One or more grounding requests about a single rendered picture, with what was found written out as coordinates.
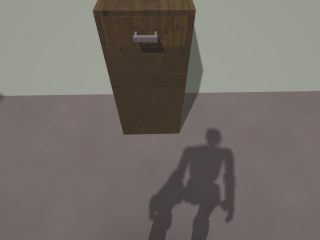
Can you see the cabinet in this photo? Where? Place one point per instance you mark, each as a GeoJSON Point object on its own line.
{"type": "Point", "coordinates": [148, 82]}

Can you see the drawer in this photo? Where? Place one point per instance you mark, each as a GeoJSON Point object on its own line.
{"type": "Point", "coordinates": [172, 30]}

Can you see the handle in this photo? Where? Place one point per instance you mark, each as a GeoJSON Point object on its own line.
{"type": "Point", "coordinates": [145, 38]}

